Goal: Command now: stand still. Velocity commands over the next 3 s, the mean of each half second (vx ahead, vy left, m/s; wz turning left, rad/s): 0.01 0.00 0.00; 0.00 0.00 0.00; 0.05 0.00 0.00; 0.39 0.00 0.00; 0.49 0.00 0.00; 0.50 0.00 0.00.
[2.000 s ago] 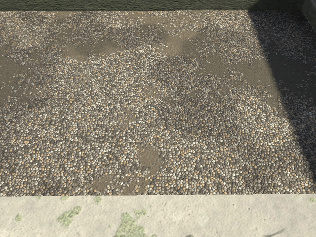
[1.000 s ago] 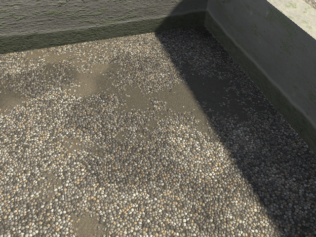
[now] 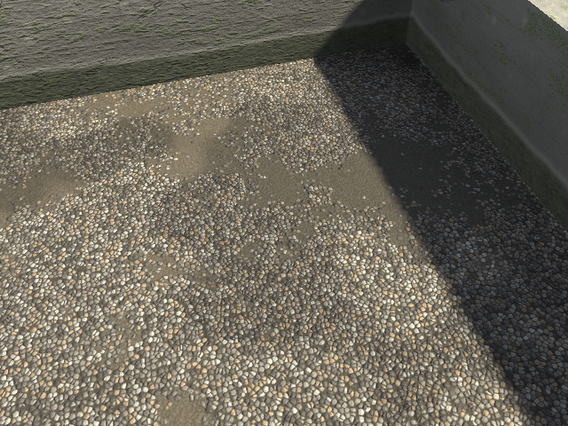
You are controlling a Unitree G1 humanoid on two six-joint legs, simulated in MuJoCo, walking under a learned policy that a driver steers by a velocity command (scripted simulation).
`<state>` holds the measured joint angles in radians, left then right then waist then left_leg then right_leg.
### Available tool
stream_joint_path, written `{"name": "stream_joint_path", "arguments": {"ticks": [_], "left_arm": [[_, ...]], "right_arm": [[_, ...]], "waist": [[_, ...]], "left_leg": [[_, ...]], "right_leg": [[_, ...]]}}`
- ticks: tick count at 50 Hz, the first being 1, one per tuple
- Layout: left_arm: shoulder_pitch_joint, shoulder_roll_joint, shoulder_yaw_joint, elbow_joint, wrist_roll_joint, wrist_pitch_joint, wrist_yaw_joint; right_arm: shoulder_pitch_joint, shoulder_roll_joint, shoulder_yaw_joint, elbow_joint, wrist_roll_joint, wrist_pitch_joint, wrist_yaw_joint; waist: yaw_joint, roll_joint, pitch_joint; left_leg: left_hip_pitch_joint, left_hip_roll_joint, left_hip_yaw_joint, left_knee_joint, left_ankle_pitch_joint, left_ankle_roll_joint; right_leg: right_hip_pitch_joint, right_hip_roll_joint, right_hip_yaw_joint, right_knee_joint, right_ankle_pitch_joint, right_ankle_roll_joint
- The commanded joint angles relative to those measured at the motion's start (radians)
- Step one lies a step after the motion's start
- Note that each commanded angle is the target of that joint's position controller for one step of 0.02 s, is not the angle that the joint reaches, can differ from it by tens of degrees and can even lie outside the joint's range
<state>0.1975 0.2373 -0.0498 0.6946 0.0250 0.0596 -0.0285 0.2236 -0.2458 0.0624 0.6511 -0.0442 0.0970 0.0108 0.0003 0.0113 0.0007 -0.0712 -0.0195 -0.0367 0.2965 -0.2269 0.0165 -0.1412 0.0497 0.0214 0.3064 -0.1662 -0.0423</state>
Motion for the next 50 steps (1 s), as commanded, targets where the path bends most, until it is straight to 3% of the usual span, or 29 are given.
{"name": "stream_joint_path", "arguments": {"ticks": [1, 26, 28, 32, 50], "left_arm": [[-0.027, 0.1, 0.019, -0.089, 0.003, -0.015, 0.004], [0.022, 0.113, 0.01, -0.136, 0.01, -0.024, 0.013], [0.026, 0.121, 0.012, -0.139, 0.004, -0.022, 0.022], [0.034, 0.121, 0.013, -0.143, 0.015, -0.011, 0.033], [0.046, 0.128, 0.016, -0.151, 0.014, -0.009, 0.036]], "right_arm": [[-0.027, -0.093, -0.019, -0.083, -0.001, -0.015, -0.004], [0.0, -0.108, -0.01, -0.072, -0.004, -0.016, -0.016], [-0.001, -0.114, -0.011, -0.07, 0.001, -0.027, -0.019], [0.0, -0.117, -0.012, -0.064, 0.005, -0.038, -0.011], [-0.004, -0.123, -0.013, -0.049, 0.007, -0.038, -0.009]], "waist": [[0.001, -0.01, -0.044], [-0.003, -0.014, -0.046], [0.0, -0.007, -0.046], [0.003, -0.012, -0.045], [0.005, -0.015, -0.045]], "left_leg": [[-0.038, 0.092, -0.103, -0.036, 0.15, 0.058], [-0.008, 0.088, -0.12, -0.039, 0.224, 0.077], [-0.007, 0.087, -0.121, -0.038, 0.246, 0.073], [-0.003, 0.078, -0.116, -0.04, 0.252, 0.065], [0.024, 0.075, -0.119, -0.038, 0.315, 0.072]], "right_leg": [[0.032, -0.137, 0.138, -0.023, 0.195, -0.069], [-0.024, -0.135, 0.128, 0.004, 0.16, -0.044], [-0.023, -0.136, 0.126, 0.007, 0.17, -0.04], [-0.008, -0.132, 0.123, 0.011, 0.182, -0.037], [-0.006, -0.131, 0.119, 0.018, 0.197, -0.027]]}}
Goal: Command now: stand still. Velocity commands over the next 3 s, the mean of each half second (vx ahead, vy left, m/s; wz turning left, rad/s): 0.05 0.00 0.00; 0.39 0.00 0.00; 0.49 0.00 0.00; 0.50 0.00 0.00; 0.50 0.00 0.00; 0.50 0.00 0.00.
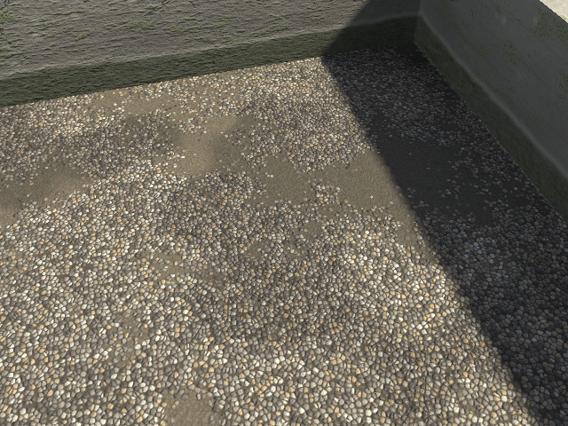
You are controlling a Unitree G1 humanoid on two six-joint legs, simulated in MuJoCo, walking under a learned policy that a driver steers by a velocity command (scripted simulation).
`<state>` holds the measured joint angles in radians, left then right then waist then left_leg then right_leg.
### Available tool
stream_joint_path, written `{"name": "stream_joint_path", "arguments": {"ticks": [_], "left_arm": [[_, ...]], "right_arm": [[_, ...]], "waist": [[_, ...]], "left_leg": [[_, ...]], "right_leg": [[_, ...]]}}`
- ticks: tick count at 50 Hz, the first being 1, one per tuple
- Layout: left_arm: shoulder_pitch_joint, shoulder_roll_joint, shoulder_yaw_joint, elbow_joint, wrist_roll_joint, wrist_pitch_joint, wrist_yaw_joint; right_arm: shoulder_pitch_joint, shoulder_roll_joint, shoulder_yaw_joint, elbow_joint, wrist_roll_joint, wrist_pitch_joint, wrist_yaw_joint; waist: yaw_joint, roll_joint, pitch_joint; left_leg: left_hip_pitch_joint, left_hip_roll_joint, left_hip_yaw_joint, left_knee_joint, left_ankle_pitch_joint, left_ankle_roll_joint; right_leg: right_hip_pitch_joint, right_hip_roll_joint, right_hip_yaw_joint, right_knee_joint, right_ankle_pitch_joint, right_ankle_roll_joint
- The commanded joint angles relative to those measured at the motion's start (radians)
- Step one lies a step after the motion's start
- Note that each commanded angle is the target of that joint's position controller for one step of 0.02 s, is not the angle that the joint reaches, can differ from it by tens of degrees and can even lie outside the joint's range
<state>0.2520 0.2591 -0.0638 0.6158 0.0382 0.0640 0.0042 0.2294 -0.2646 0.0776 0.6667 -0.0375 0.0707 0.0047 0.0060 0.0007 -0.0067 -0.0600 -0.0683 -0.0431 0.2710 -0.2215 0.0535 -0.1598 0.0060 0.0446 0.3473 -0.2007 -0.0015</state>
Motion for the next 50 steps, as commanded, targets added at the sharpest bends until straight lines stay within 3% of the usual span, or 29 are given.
{"name": "stream_joint_path", "arguments": {"ticks": [1, 8, 9, 11, 12, 13, 16, 18, 19, 21, 24, 31, 32, 43, 45, 46, 47, 50], "left_arm": [[-0.008, 0.106, 0.03, -0.072, 0.0, -0.013, 0.004], [-0.004, 0.106, 0.031, -0.071, 0.0, -0.015, 0.005], [-0.025, 0.137, 0.037, -0.089, -0.014, -0.018, 0.005], [-0.013, 0.132, 0.034, -0.087, -0.01, -0.02, 0.008], [0.01, 0.097, 0.026, -0.068, 0.007, -0.017, 0.007], [0.003, 0.091, 0.025, -0.071, 0.006, -0.014, 0.005], [-0.005, 0.108, 0.032, -0.074, 0.001, -0.012, 0.003], [0.002, 0.107, 0.03, -0.074, 0.002, -0.013, 0.005], [-0.092, 0.051, 0.042, -0.04, -0.028, -0.005, 0.006], [-0.094, 0.047, 0.044, -0.036, -0.028, -0.001, 0.01], [-0.114, 0.036, 0.049, -0.033, -0.026, 0.005, 0.016], [-0.173, 0.012, 0.052, -0.054, -0.018, 0.001, 0.019], [-0.18, -0.001, 0.047, -0.055, -0.009, -0.003, 0.014], [-0.255, -0.028, 0.045, -0.078, -0.016, -0.011, 0.0], [-0.255, -0.031, 0.043, -0.076, -0.021, -0.018, -0.004], [-0.211, -0.033, 0.041, -0.06, -0.03, -0.016, 0.011], [-0.247, -0.028, 0.039, -0.071, -0.035, -0.012, 0.014], [-0.26, -0.02, 0.037, -0.088, -0.036, -0.008, 0.014]], "right_arm": [[-0.01, -0.104, -0.029, -0.064, 0.0, -0.012, -0.004], [-0.008, -0.104, -0.03, -0.057, 0.001, -0.011, -0.006], [-0.028, -0.136, -0.036, -0.078, 0.016, -0.012, -0.005], [-0.015, -0.135, -0.035, -0.074, 0.011, -0.009, -0.009], [0.007, -0.096, -0.026, -0.054, -0.006, -0.004, -0.012], [-0.002, -0.088, -0.023, -0.058, -0.005, -0.002, -0.009], [-0.008, -0.103, -0.03, -0.057, 0.001, -0.005, -0.004], [-0.002, -0.102, -0.028, -0.055, -0.001, -0.009, -0.004], [-0.11, -0.025, -0.022, -0.072, 0.036, -0.015, 0.002], [-0.1, -0.05, -0.033, -0.077, 0.041, -0.018, -0.003], [-0.102, -0.048, -0.04, -0.088, 0.036, -0.011, -0.005], [-0.137, -0.027, -0.049, -0.133, 0.03, -0.002, -0.012], [-0.139, -0.016, -0.047, -0.136, 0.024, 0.005, -0.014], [-0.213, 0.02, -0.053, -0.177, 0.018, 0.005, -0.011], [-0.225, 0.026, -0.053, -0.189, 0.016, 0.011, -0.009], [-0.178, 0.04, -0.052, -0.162, 0.013, 0.005, -0.012], [-0.197, 0.053, -0.045, -0.168, 0.014, 0.004, -0.01], [-0.198, 0.049, -0.044, -0.169, 0.016, -0.002, -0.008]], "waist": [[-0.001, -0.004, -0.037], [-0.001, -0.004, -0.036], [-0.003, 0.002, -0.032], [-0.003, -0.003, -0.087], [-0.001, -0.012, -0.101], [-0.001, -0.011, -0.058], [-0.001, -0.003, -0.007], [0.001, -0.004, -0.03], [0.018, -0.048, -0.038], [0.013, -0.003, -0.089], [0.011, 0.027, -0.069], [0.007, 0.021, -0.044], [0.009, 0.014, -0.047], [0.015, -0.001, -0.085], [0.018, -0.004, -0.083], [0.002, 0.005, -0.138], [-0.001, -0.012, -0.058], [0.0, -0.025, -0.01]], "left_leg": [[0.014, 0.124, -0.113, -0.013, 0.312, 0.036], [0.021, 0.123, -0.116, -0.016, 0.328, 0.037], [0.025, 0.136, -0.124, -0.009, 0.466, 0.03], [0.063, 0.139, -0.122, 0.005, 0.517, 0.029], [0.066, 0.124, -0.114, -0.005, 0.361, 0.037], [0.039, 0.121, -0.116, -0.02, 0.3, 0.04], [0.001, 0.12, -0.12, -0.036, 0.26, 0.039], [0.011, 0.12, -0.12, -0.038, 0.236, 0.04], [-0.014, 0.145, -0.107, 0.027, 0.348, -0.007], [-0.003, 0.116, -0.097, 0.064, 0.321, -0.011], [-0.027, 0.099, -0.091, 0.122, 0.272, 0.012], [-0.081, 0.105, -0.106, 0.214, 0.299, 0.027], [-0.081, 0.107, -0.105, 0.221, 0.293, 0.028], [-0.137, 0.077, -0.073, 0.268, 0.163, -0.014], [-0.141, 0.081, -0.076, 0.261, 0.136, -0.011], [-0.108, 0.055, -0.05, 0.252, -0.07, -0.018], [-0.146, 0.047, -0.045, 0.248, -0.097, -0.02], [-0.166, 0.047, -0.048, 0.256, -0.106, -0.023]], "right_leg": [[0.012, -0.087, 0.095, -0.023, 0.232, -0.067], [0.013, -0.087, 0.092, -0.022, 0.231, -0.063], [0.009, -0.101, 0.103, -0.015, 0.363, -0.056], [0.035, -0.103, 0.097, -0.002, 0.401, -0.05], [0.042, -0.088, 0.085, -0.01, 0.249, -0.055], [0.018, -0.085, 0.088, -0.024, 0.199, -0.058], [-0.003, -0.087, 0.09, -0.033, 0.169, -0.06], [0.008, -0.087, 0.089, -0.034, 0.149, -0.06], [0.014, -0.087, 0.053, -0.022, 0.193, -0.028], [0.016, -0.062, 0.03, 0.029, 0.162, -0.023], [-0.039, -0.039, 0.002, 0.098, 0.104, -0.034], [-0.099, -0.028, -0.014, 0.195, 0.155, -0.034], [-0.099, -0.026, -0.016, 0.194, 0.152, -0.035], [-0.058, -0.044, -0.005, 0.218, 0.233, -0.046], [-0.064, -0.043, -0.008, 0.205, 0.202, -0.046], [-0.044, -0.044, 0.025, 0.167, 0.006, -0.051], [-0.087, -0.045, 0.038, 0.148, -0.036, -0.052], [-0.135, -0.05, 0.056, 0.125, -0.099, -0.056]]}}
Over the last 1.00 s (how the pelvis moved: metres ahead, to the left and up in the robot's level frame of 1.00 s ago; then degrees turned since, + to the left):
0.01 0.02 0.00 0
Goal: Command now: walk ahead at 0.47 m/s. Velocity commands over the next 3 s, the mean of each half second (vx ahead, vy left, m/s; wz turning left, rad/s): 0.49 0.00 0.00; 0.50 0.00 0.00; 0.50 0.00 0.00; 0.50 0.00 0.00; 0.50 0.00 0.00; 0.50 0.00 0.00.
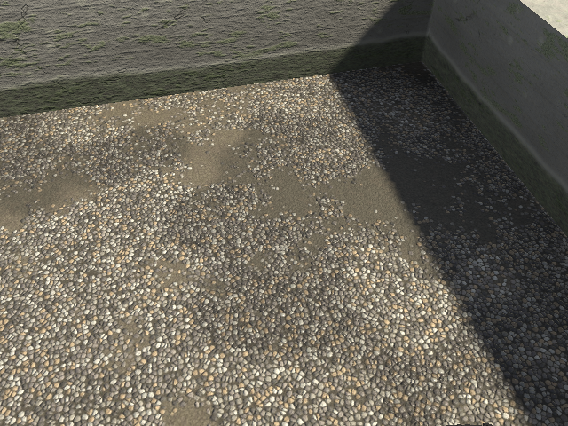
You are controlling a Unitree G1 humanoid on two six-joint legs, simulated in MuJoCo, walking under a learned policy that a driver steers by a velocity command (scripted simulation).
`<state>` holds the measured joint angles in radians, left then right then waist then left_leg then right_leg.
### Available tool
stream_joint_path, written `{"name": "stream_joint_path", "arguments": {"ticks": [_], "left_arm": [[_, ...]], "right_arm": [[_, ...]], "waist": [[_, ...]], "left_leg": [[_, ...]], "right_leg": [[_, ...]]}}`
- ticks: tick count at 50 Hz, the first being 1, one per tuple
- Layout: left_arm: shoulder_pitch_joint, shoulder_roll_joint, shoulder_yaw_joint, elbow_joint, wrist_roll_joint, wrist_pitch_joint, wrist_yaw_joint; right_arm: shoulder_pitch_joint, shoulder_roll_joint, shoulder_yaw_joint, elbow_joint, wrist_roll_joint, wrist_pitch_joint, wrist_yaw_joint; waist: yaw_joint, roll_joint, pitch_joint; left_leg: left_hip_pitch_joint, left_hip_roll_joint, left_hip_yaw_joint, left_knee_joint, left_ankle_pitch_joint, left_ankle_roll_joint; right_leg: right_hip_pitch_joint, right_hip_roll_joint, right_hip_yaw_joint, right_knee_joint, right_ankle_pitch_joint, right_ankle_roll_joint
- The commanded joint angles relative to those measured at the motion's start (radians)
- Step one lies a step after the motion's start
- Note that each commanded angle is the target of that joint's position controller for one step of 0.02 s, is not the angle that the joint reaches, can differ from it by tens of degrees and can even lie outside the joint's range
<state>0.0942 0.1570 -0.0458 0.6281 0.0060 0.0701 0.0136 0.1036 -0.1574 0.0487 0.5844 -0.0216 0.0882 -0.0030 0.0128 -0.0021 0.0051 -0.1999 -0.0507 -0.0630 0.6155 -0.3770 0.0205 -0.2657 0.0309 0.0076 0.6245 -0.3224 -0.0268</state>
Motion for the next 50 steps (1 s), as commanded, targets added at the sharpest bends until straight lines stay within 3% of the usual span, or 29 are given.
{"name": "stream_joint_path", "arguments": {"ticks": [1, 8, 9, 12, 13, 15, 16, 18, 19, 21, 23, 24, 26, 27, 29, 30, 32, 33, 35, 37, 38, 39, 41, 42, 43, 45, 47, 49, 50], "left_arm": [[-0.1, 0.081, 0.018, -0.102, -0.002, -0.015, 0.004], [-0.08, 0.075, 0.015, -0.107, 0.004, -0.023, 0.005], [-0.121, 0.071, 0.015, -0.127, 0.01, -0.027, -0.01], [-0.083, 0.066, 0.017, -0.109, 0.021, -0.036, -0.017], [-0.035, 0.062, 0.015, -0.09, 0.008, -0.036, 0.0], [-0.086, 0.068, 0.014, -0.107, 0.0, -0.025, 0.006], [-0.132, 0.064, 0.013, -0.128, 0.004, -0.026, -0.01], [-0.09, 0.063, 0.014, -0.116, 0.017, -0.032, -0.019], [-0.038, 0.064, 0.013, -0.097, 0.007, -0.034, -0.004], [-0.131, 0.067, 0.012, -0.131, 0.003, -0.032, -0.013], [-0.093, 0.064, 0.013, -0.121, 0.014, -0.035, -0.021], [-0.043, 0.064, 0.011, -0.103, 0.005, -0.035, -0.006], [-0.089, 0.071, 0.011, -0.12, -0.003, -0.029, 0.0], [-0.135, 0.065, 0.009, -0.142, 0.0, -0.031, -0.015], [-0.09, 0.061, 0.01, -0.129, 0.016, -0.038, -0.023], [-0.038, 0.062, 0.01, -0.109, 0.007, -0.039, -0.008], [-0.087, 0.069, 0.01, -0.126, -0.002, -0.032, -0.001], [-0.134, 0.062, 0.008, -0.148, 0.001, -0.034, -0.016], [-0.041, 0.061, 0.008, -0.117, 0.007, -0.037, -0.009], [-0.126, 0.061, 0.008, -0.149, 0.006, -0.037, -0.018], [-0.097, 0.057, 0.009, -0.141, 0.015, -0.04, -0.022], [-0.038, 0.06, 0.009, -0.118, 0.006, -0.039, -0.008], [-0.125, 0.059, 0.008, -0.151, 0.006, -0.037, -0.017], [-0.096, 0.055, 0.009, -0.143, 0.015, -0.04, -0.022], [-0.037, 0.059, 0.009, -0.12, 0.006, -0.039, -0.008], [-0.123, 0.058, 0.007, -0.153, 0.006, -0.038, -0.018], [-0.035, 0.059, 0.008, -0.122, 0.006, -0.039, -0.008], [-0.122, 0.058, 0.007, -0.155, 0.006, -0.038, -0.018], [-0.093, 0.054, 0.009, -0.146, 0.015, -0.041, -0.022]], "right_arm": [[-0.068, -0.058, -0.014, -0.086, 0.0, -0.023, 0.0], [-0.043, -0.065, -0.016, -0.079, -0.001, -0.035, -0.006], [-0.086, -0.082, -0.018, -0.107, 0.005, -0.027, -0.005], [-0.066, -0.087, -0.027, -0.103, -0.003, -0.021, -0.008], [-0.011, -0.07, -0.025, -0.073, -0.006, -0.029, -0.013], [-0.04, -0.053, -0.017, -0.08, -0.006, -0.027, -0.01], [-0.088, -0.069, -0.018, -0.109, 0.0, -0.018, -0.006], [-0.07, -0.082, -0.027, -0.105, -0.004, -0.013, -0.005], [-0.017, -0.069, -0.027, -0.078, -0.007, -0.023, -0.009], [-0.093, -0.069, -0.02, -0.112, -0.002, -0.018, -0.007], [-0.084, -0.081, -0.028, -0.109, -0.004, -0.013, -0.005], [-0.033, -0.065, -0.027, -0.082, -0.006, -0.021, -0.008], [-0.058, -0.051, -0.019, -0.087, -0.006, -0.025, -0.007], [-0.111, -0.068, -0.02, -0.115, 0.0, -0.018, -0.005], [-0.093, -0.079, -0.027, -0.11, -0.004, -0.015, -0.004], [-0.041, -0.064, -0.027, -0.083, -0.005, -0.024, -0.007], [-0.068, -0.049, -0.019, -0.088, -0.005, -0.027, -0.007], [-0.12, -0.065, -0.019, -0.116, 0.001, -0.02, -0.004], [-0.049, -0.063, -0.026, -0.082, -0.005, -0.024, -0.006], [-0.115, -0.063, -0.019, -0.115, -0.001, -0.02, -0.004], [-0.105, -0.076, -0.027, -0.109, -0.003, -0.019, -0.004], [-0.051, -0.064, -0.027, -0.081, -0.005, -0.026, -0.007], [-0.116, -0.061, -0.018, -0.114, -0.001, -0.02, -0.004], [-0.105, -0.074, -0.026, -0.108, -0.004, -0.018, -0.004], [-0.05, -0.062, -0.027, -0.081, -0.005, -0.025, -0.006], [-0.115, -0.06, -0.018, -0.113, -0.002, -0.02, -0.004], [-0.049, -0.062, -0.026, -0.08, -0.005, -0.025, -0.006], [-0.115, -0.06, -0.018, -0.113, -0.002, -0.02, -0.004], [-0.104, -0.074, -0.026, -0.107, -0.004, -0.018, -0.003]], "waist": [[-0.006, -0.023, -0.022], [0.003, 0.001, -0.034], [0.019, -0.001, -0.001], [0.02, 0.01, -0.095], [0.001, 0.017, -0.176], [-0.005, -0.009, -0.069], [0.013, -0.012, -0.019], [0.017, -0.004, -0.083], [-0.003, 0.002, -0.158], [0.009, -0.011, -0.026], [0.016, 0.002, -0.082], [-0.004, 0.002, -0.149], [-0.008, -0.018, -0.06], [0.01, -0.01, -0.01], [0.018, 0.001, -0.08], [-0.002, 0.007, -0.155], [-0.006, -0.013, -0.061], [0.012, -0.007, -0.011], [0.001, 0.005, -0.135], [0.013, -0.01, -0.025], [0.02, 0.005, -0.075], [0.002, 0.009, -0.142], [0.014, -0.011, -0.026], [0.02, 0.003, -0.077], [0.002, 0.007, -0.143], [0.013, -0.012, -0.026], [0.002, 0.006, -0.143], [0.013, -0.012, -0.026], [0.02, 0.003, -0.076]], "left_leg": [[-0.026, 0.032, -0.03, -0.088, 0.054, 0.011], [-0.025, 0.044, -0.042, -0.088, 0.102, 0.02], [-0.049, 0.073, -0.067, -0.08, 0.302, 0.022], [0.005, 0.077, -0.063, -0.058, 0.372, 0.02], [0.051, 0.048, -0.03, -0.062, 0.166, 0.014], [-0.002, 0.035, -0.022, -0.068, 0.114, 0.011], [-0.033, 0.058, -0.043, -0.058, 0.294, 0.012], [0.001, 0.067, -0.05, -0.042, 0.339, 0.012], [0.048, 0.042, -0.022, -0.047, 0.144, 0.006], [-0.026, 0.057, -0.04, -0.05, 0.289, 0.007], [0.002, 0.064, -0.045, -0.036, 0.322, 0.008], [0.044, 0.04, -0.019, -0.04, 0.129, 0.003], [0.002, 0.032, -0.016, -0.048, 0.092, 0.003], [-0.031, 0.054, -0.038, -0.043, 0.271, 0.004], [0.0, 0.067, -0.049, -0.034, 0.319, 0.007], [0.046, 0.043, -0.023, -0.038, 0.127, 0.003], [0.001, 0.034, -0.019, -0.047, 0.092, 0.003], [-0.033, 0.056, -0.04, -0.042, 0.272, 0.004], [0.036, 0.042, -0.025, -0.037, 0.123, 0.003], [-0.03, 0.06, -0.045, -0.043, 0.286, 0.004], [-0.008, 0.067, -0.053, -0.036, 0.311, 0.008], [0.037, 0.042, -0.025, -0.036, 0.125, 0.003], [-0.031, 0.059, -0.044, -0.041, 0.285, 0.004], [-0.01, 0.066, -0.053, -0.034, 0.309, 0.007], [0.036, 0.041, -0.024, -0.034, 0.123, 0.002], [-0.032, 0.058, -0.043, -0.04, 0.284, 0.003], [0.035, 0.04, -0.024, -0.032, 0.122, 0.002], [-0.033, 0.058, -0.043, -0.038, 0.283, 0.003], [-0.012, 0.065, -0.052, -0.031, 0.307, 0.006]], "right_leg": [[-0.033, -0.073, 0.094, -0.152, 0.018, -0.031], [-0.006, -0.055, 0.074, -0.114, 0.071, -0.031], [-0.015, -0.056, 0.039, -0.064, 0.268, -0.028], [0.029, -0.056, 0.029, -0.048, 0.347, -0.027], [0.069, -0.056, 0.055, -0.076, 0.178, -0.031], [0.017, -0.062, 0.072, -0.1, 0.14, -0.035], [-0.009, -0.064, 0.038, -0.058, 0.316, -0.032], [0.011, -0.062, 0.03, -0.045, 0.349, -0.032], [0.043, -0.062, 0.063, -0.083, 0.172, -0.036], [-0.016, -0.067, 0.043, -0.058, 0.32, -0.035], [0.002, -0.065, 0.033, -0.046, 0.347, -0.033], [0.025, -0.066, 0.067, -0.087, 0.164, -0.037], [-0.018, -0.072, 0.088, -0.113, 0.114, -0.041], [-0.041, -0.07, 0.048, -0.065, 0.297, -0.037], [-0.01, -0.065, 0.034, -0.046, 0.329, -0.034], [0.021, -0.066, 0.066, -0.087, 0.148, -0.037], [-0.023, -0.071, 0.085, -0.112, 0.103, -0.04], [-0.044, -0.07, 0.046, -0.064, 0.288, -0.036], [0.006, -0.066, 0.066, -0.089, 0.133, -0.037], [-0.036, -0.066, 0.041, -0.058, 0.291, -0.035], [-0.008, -0.066, 0.034, -0.046, 0.317, -0.035], [0.012, -0.066, 0.063, -0.085, 0.138, -0.037], [-0.036, -0.066, 0.04, -0.056, 0.292, -0.035], [-0.008, -0.066, 0.032, -0.044, 0.317, -0.035], [0.011, -0.067, 0.062, -0.083, 0.137, -0.037], [-0.037, -0.067, 0.039, -0.055, 0.29, -0.036], [0.009, -0.068, 0.061, -0.082, 0.135, -0.037], [-0.04, -0.068, 0.038, -0.053, 0.288, -0.036], [-0.012, -0.067, 0.031, -0.041, 0.313, -0.036]]}}
Over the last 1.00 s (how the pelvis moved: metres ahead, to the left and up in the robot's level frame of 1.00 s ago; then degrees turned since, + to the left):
-0.02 -0.02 -0.02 1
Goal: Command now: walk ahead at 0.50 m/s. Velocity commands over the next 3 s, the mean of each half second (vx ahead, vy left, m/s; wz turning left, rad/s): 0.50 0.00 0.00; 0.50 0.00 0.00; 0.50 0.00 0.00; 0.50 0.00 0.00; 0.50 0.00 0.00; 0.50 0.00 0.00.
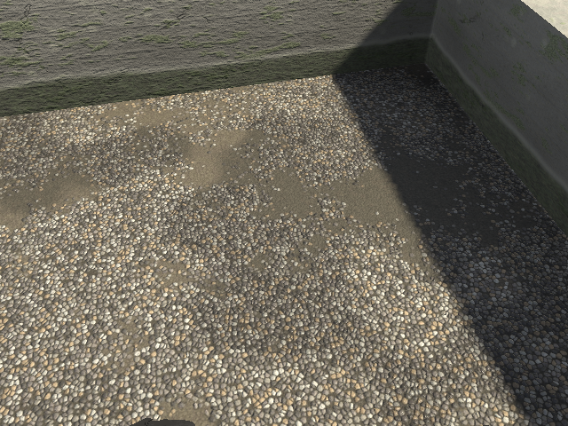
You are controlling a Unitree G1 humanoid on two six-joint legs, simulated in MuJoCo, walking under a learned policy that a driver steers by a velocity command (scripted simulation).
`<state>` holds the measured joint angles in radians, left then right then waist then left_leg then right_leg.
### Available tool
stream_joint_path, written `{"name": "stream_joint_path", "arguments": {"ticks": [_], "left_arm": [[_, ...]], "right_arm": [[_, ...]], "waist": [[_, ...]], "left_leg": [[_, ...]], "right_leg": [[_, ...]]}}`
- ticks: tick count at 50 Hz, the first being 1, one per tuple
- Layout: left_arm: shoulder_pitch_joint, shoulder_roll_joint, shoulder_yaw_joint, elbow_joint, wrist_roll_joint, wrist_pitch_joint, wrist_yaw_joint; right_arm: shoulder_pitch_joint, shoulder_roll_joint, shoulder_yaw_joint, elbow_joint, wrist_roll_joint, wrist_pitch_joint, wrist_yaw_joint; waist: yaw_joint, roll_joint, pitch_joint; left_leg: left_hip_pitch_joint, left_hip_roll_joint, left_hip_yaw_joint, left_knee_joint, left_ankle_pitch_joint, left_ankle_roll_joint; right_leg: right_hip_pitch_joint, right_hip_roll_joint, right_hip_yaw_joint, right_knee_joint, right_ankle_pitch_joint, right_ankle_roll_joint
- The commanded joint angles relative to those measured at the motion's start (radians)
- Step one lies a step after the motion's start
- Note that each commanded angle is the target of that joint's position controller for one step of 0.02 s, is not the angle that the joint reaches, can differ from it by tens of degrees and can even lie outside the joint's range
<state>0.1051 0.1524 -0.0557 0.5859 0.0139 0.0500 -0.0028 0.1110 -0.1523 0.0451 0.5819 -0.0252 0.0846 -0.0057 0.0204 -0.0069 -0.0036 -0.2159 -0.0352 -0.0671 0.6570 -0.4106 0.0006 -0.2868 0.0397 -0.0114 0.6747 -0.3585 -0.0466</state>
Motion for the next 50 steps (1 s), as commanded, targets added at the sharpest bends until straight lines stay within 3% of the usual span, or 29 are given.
{"name": "stream_joint_path", "arguments": {"ticks": [1, 3, 5, 7, 9, 10, 13, 15, 16, 18, 19, 21, 22, 25, 27, 28, 30, 33, 35, 36, 38, 39, 41, 42, 44, 45, 47, 49, 50], "left_arm": [[-0.044, 0.063, 0.018, -0.081, -0.001, -0.02, 0.008], [-0.131, 0.062, 0.016, -0.114, -0.002, -0.019, -0.001], [-0.042, 0.062, 0.018, -0.083, -0.001, -0.02, 0.008], [-0.13, 0.061, 0.016, -0.115, -0.002, -0.019, -0.001], [-0.089, 0.058, 0.018, -0.102, 0.01, -0.024, -0.008], [-0.037, 0.06, 0.017, -0.082, -0.001, -0.023, 0.008], [-0.133, 0.06, 0.015, -0.12, -0.006, -0.017, -0.001], [-0.086, 0.056, 0.017, -0.104, 0.011, -0.023, -0.008], [-0.032, 0.059, 0.017, -0.083, 0.0, -0.024, 0.007], [-0.083, 0.067, 0.017, -0.099, -0.009, -0.017, 0.014], [-0.131, 0.06, 0.015, -0.121, -0.005, -0.018, -0.001], [-0.083, 0.056, 0.016, -0.106, 0.011, -0.024, -0.008], [-0.028, 0.058, 0.016, -0.085, 0.0, -0.025, 0.007], [-0.128, 0.059, 0.014, -0.122, -0.005, -0.019, 0.0], [-0.08, 0.055, 0.016, -0.106, 0.011, -0.024, -0.008], [-0.025, 0.058, 0.016, -0.085, 0.0, -0.025, 0.007], [-0.123, 0.058, 0.015, -0.12, -0.003, -0.022, -0.001], [-0.028, 0.057, 0.016, -0.086, -0.001, -0.024, 0.007], [-0.078, 0.065, 0.016, -0.103, -0.01, -0.018, 0.014], [-0.126, 0.057, 0.013, -0.124, -0.005, -0.019, -0.001], [-0.078, 0.054, 0.015, -0.108, 0.011, -0.025, -0.008], [-0.022, 0.057, 0.016, -0.087, 0.0, -0.026, 0.007], [-0.075, 0.065, 0.016, -0.104, -0.009, -0.019, 0.014], [-0.123, 0.057, 0.014, -0.125, -0.005, -0.02, 0.0], [-0.075, 0.053, 0.015, -0.109, 0.012, -0.026, -0.008], [-0.019, 0.056, 0.015, -0.088, 0.001, -0.027, 0.007], [-0.118, 0.056, 0.014, -0.122, -0.002, -0.023, -0.001], [-0.028, 0.057, 0.015, -0.092, -0.001, -0.024, 0.008], [-0.06, 0.062, 0.015, -0.099, -0.007, -0.02, 0.012]], "right_arm": [[-0.057, -0.067, -0.023, -0.077, -0.001, -0.021, -0.004], [-0.123, -0.065, -0.014, -0.111, 0.001, -0.016, -0.001], [-0.057, -0.067, -0.022, -0.077, -0.001, -0.022, -0.003], [-0.123, -0.065, -0.014, -0.111, 0.001, -0.016, -0.001], [-0.109, -0.079, -0.023, -0.106, -0.001, -0.013, -0.001], [-0.054, -0.063, -0.022, -0.078, -0.002, -0.021, -0.004], [-0.131, -0.065, -0.014, -0.111, 0.002, -0.016, 0.0], [-0.107, -0.077, -0.022, -0.105, -0.002, -0.012, 0.0], [-0.052, -0.063, -0.022, -0.077, -0.002, -0.022, -0.004], [-0.08, -0.049, -0.014, -0.083, -0.001, -0.025, -0.003], [-0.131, -0.066, -0.014, -0.112, 0.002, -0.017, -0.001], [-0.108, -0.077, -0.022, -0.105, -0.002, -0.013, 0.0], [-0.052, -0.063, -0.022, -0.077, -0.002, -0.022, -0.004], [-0.131, -0.065, -0.014, -0.111, 0.002, -0.017, -0.001], [-0.107, -0.077, -0.021, -0.105, -0.002, -0.013, 0.0], [-0.051, -0.063, -0.021, -0.077, -0.002, -0.022, -0.004], [-0.128, -0.063, -0.014, -0.112, 0.001, -0.017, -0.001], [-0.056, -0.059, -0.021, -0.079, -0.002, -0.02, -0.003], [-0.081, -0.046, -0.013, -0.084, -0.002, -0.024, -0.002], [-0.132, -0.063, -0.013, -0.112, 0.001, -0.016, 0.0], [-0.108, -0.076, -0.021, -0.105, -0.003, -0.012, 0.001], [-0.053, -0.062, -0.021, -0.077, -0.002, -0.022, -0.004], [-0.081, -0.047, -0.013, -0.084, -0.001, -0.025, -0.003], [-0.133, -0.064, -0.013, -0.112, 0.002, -0.017, 0.0], [-0.108, -0.076, -0.021, -0.105, -0.003, -0.012, 0.001], [-0.052, -0.062, -0.021, -0.077, -0.002, -0.022, -0.004], [-0.13, -0.062, -0.013, -0.112, 0.0, -0.017, -0.001], [-0.061, -0.061, -0.02, -0.079, -0.001, -0.021, -0.003], [-0.074, -0.047, -0.013, -0.084, -0.001, -0.022, -0.002]], "waist": [[-0.006, 0.011, -0.134], [0.006, -0.006, -0.016], [-0.006, 0.012, -0.134], [0.006, -0.006, -0.016], [0.013, 0.009, -0.079], [-0.007, 0.01, -0.152], [0.006, -0.005, -0.004], [0.013, 0.005, -0.077], [-0.007, 0.01, -0.156], [-0.012, -0.01, -0.056], [0.006, -0.003, -0.003], [0.014, 0.006, -0.076], [-0.006, 0.011, -0.157], [0.007, -0.003, -0.004], [0.014, 0.005, -0.077], [-0.006, 0.01, -0.158], [0.006, -0.004, -0.018], [-0.007, 0.006, -0.153], [-0.013, -0.016, -0.057], [0.005, -0.007, -0.004], [0.013, 0.004, -0.078], [-0.006, 0.01, -0.158], [-0.012, -0.011, -0.056], [0.007, -0.003, -0.003], [0.014, 0.006, -0.078], [-0.005, 0.011, -0.159], [0.006, -0.004, -0.017], [-0.005, 0.008, -0.136], [-0.011, -0.014, -0.069]], "left_leg": [[0.05, 0.025, -0.02, -0.072, 0.155, 0.021], [-0.019, 0.042, -0.039, -0.078, 0.316, 0.022], [0.049, 0.024, -0.02, -0.07, 0.154, 0.021], [-0.02, 0.042, -0.039, -0.077, 0.315, 0.022], [0.008, 0.048, -0.045, -0.065, 0.348, 0.024], [0.055, 0.025, -0.019, -0.068, 0.154, 0.019], [-0.026, 0.037, -0.035, -0.073, 0.301, 0.02], [0.005, 0.049, -0.047, -0.063, 0.347, 0.023], [0.055, 0.026, -0.021, -0.067, 0.154, 0.019], [0.009, 0.017, -0.016, -0.077, 0.12, 0.02], [-0.028, 0.038, -0.037, -0.072, 0.302, 0.021], [0.002, 0.049, -0.047, -0.062, 0.349, 0.023], [0.054, 0.026, -0.022, -0.065, 0.156, 0.019], [-0.03, 0.037, -0.037, -0.07, 0.304, 0.021], [0.001, 0.048, -0.047, -0.06, 0.351, 0.023], [0.053, 0.026, -0.022, -0.063, 0.158, 0.019], [-0.027, 0.038, -0.038, -0.069, 0.309, 0.02], [0.048, 0.022, -0.018, -0.059, 0.147, 0.017], [0.005, 0.013, -0.014, -0.069, 0.114, 0.017], [-0.032, 0.034, -0.034, -0.065, 0.296, 0.018], [-0.003, 0.046, -0.046, -0.056, 0.343, 0.022], [0.049, 0.024, -0.021, -0.059, 0.15, 0.018], [0.002, 0.015, -0.016, -0.07, 0.116, 0.019], [-0.036, 0.035, -0.036, -0.065, 0.3, 0.019], [-0.005, 0.047, -0.047, -0.055, 0.347, 0.022], [0.047, 0.024, -0.022, -0.058, 0.153, 0.018], [-0.033, 0.036, -0.038, -0.065, 0.305, 0.02], [0.036, 0.02, -0.02, -0.056, 0.144, 0.018], [0.006, 0.014, -0.014, -0.063, 0.126, 0.016]], "right_leg": [[0.028, -0.077, 0.08, -0.131, 0.168, -0.018], [-0.021, -0.077, 0.057, -0.102, 0.322, -0.016], [0.026, -0.078, 0.079, -0.13, 0.167, -0.018], [-0.023, -0.077, 0.056, -0.101, 0.321, -0.016], [0.007, -0.076, 0.044, -0.085, 0.357, -0.014], [0.032, -0.079, 0.076, -0.127, 0.171, -0.017], [-0.034, -0.081, 0.057, -0.105, 0.312, -0.017], [0.0, -0.076, 0.044, -0.084, 0.348, -0.015], [0.032, -0.078, 0.075, -0.125, 0.165, -0.017], [-0.014, -0.084, 0.094, -0.152, 0.121, -0.021], [-0.035, -0.082, 0.056, -0.103, 0.309, -0.017], [-0.001, -0.077, 0.042, -0.081, 0.347, -0.015], [0.032, -0.079, 0.072, -0.122, 0.164, -0.017], [-0.036, -0.082, 0.054, -0.1, 0.31, -0.017], [-0.001, -0.077, 0.04, -0.078, 0.348, -0.015], [0.031, -0.08, 0.07, -0.12, 0.166, -0.017], [-0.026, -0.081, 0.05, -0.094, 0.319, -0.017], [0.024, -0.083, 0.071, -0.122, 0.164, -0.018], [-0.02, -0.089, 0.092, -0.151, 0.115, -0.023], [-0.041, -0.085, 0.053, -0.1, 0.305, -0.018], [-0.006, -0.08, 0.038, -0.077, 0.342, -0.016], [0.026, -0.082, 0.069, -0.119, 0.157, -0.018], [-0.02, -0.088, 0.089, -0.148, 0.113, -0.022], [-0.041, -0.085, 0.05, -0.097, 0.303, -0.018], [-0.005, -0.08, 0.035, -0.074, 0.342, -0.016], [0.027, -0.082, 0.066, -0.116, 0.159, -0.017], [-0.031, -0.083, 0.046, -0.091, 0.313, -0.017], [0.014, -0.086, 0.068, -0.12, 0.154, -0.019], [-0.021, -0.087, 0.08, -0.14, 0.123, -0.02]]}}
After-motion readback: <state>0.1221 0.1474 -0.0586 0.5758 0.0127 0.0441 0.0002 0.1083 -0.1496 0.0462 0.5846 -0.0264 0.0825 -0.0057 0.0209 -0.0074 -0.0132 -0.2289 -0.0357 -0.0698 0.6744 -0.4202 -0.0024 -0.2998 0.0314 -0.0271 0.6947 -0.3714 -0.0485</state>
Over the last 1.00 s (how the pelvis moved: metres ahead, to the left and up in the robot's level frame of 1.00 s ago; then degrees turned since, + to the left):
0.01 -0.01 0.00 0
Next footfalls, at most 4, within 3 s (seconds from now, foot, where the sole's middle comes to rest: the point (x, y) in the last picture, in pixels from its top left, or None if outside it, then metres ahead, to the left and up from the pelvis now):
none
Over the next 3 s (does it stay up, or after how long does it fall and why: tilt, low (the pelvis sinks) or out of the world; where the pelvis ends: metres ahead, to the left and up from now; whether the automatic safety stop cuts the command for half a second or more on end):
stays up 0.00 -0.01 -0.01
